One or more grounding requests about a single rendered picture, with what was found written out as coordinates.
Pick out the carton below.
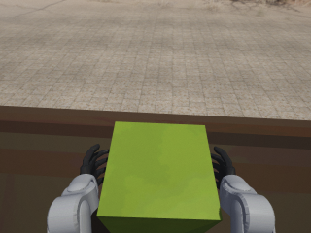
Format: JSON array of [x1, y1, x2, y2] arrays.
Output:
[[96, 121, 223, 233]]

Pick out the robot left forearm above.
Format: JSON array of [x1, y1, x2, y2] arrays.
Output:
[[47, 174, 99, 233]]

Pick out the robot right hand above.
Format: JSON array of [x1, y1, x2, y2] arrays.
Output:
[[210, 146, 236, 190]]

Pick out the robot right forearm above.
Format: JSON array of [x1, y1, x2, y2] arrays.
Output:
[[219, 175, 276, 233]]

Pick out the robot left hand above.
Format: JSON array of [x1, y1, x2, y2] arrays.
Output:
[[80, 144, 110, 186]]

